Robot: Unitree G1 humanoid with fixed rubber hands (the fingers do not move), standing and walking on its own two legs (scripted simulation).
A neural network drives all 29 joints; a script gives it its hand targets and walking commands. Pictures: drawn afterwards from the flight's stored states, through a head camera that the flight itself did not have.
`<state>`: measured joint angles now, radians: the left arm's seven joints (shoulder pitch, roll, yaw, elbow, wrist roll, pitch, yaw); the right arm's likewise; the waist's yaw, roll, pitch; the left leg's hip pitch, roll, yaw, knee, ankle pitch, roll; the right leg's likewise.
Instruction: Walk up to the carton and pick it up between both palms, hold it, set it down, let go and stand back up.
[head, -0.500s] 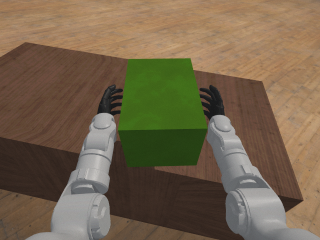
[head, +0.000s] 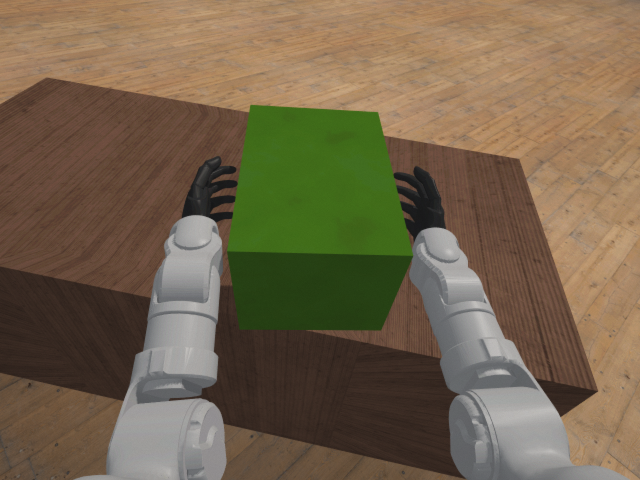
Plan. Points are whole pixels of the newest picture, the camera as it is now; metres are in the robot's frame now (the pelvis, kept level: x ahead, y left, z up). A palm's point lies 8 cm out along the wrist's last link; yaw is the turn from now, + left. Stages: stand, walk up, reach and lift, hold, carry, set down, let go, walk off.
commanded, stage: reach and lift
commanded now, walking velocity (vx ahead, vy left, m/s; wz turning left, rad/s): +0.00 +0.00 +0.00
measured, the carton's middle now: (313, 213) +0.44 -0.01 +0.09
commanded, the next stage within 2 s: hold in 0.76 s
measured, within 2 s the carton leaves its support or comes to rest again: neither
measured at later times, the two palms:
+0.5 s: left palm (191, 211) +0.38 +0.14 +0.15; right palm (421, 220) +0.38 -0.15 +0.15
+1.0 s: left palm (188, 203) +0.37 +0.14 +0.18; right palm (429, 215) +0.37 -0.15 +0.16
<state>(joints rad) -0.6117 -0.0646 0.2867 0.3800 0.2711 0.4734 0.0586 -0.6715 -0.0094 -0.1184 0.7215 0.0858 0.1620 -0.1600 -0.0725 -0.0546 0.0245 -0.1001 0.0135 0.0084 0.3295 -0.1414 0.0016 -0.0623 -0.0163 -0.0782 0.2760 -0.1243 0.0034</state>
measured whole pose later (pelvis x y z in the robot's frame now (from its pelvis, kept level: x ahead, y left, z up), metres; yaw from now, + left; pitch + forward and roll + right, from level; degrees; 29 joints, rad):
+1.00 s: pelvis +0.00 -0.01 +0.00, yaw +0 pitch -8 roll -1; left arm -0.59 -0.07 0.28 0.14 0.32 0.64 0.01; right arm -0.65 -0.01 -0.05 0.55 0.16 0.25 -0.20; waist -0.07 -0.05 0.06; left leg -0.04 0.02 -0.01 0.33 -0.15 -0.01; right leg 0.00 0.00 -0.08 0.27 -0.13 -0.01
